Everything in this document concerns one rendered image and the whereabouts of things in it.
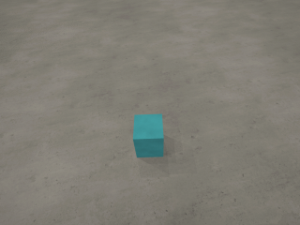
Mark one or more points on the carton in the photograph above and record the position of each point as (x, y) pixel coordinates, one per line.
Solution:
(148, 136)

